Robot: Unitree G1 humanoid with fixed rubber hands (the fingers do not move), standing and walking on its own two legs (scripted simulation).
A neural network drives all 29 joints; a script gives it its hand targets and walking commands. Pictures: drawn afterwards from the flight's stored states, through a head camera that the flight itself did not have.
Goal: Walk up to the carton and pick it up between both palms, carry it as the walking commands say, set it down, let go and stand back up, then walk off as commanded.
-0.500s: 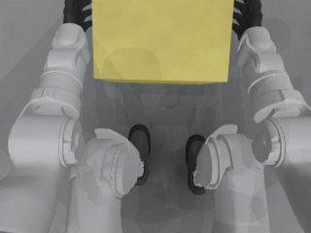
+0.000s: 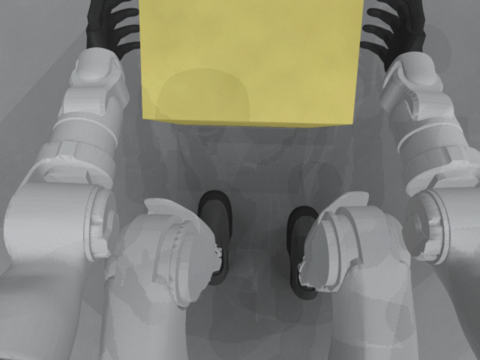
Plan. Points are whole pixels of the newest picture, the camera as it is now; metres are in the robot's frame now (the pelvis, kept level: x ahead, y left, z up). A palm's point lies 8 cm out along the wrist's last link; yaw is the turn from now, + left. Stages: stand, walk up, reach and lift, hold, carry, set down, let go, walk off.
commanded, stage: set down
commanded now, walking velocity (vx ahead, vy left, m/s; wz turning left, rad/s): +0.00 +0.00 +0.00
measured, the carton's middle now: (248, 46) +0.54 +0.00 -0.24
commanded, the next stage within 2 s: let go in 1.40 s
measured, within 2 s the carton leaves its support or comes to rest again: neither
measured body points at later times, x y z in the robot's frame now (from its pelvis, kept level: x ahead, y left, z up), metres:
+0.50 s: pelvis -0.01 +0.00 +0.06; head +0.33 +0.00 +0.35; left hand +0.53 +0.21 -0.07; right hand +0.53 -0.21 -0.07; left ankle +0.14 +0.08 -0.32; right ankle +0.10 -0.12 -0.32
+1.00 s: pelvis +0.01 +0.00 +0.19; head +0.33 -0.01 +0.49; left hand +0.54 +0.21 +0.08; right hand +0.52 -0.23 +0.08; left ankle +0.14 +0.08 -0.32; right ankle +0.10 -0.12 -0.32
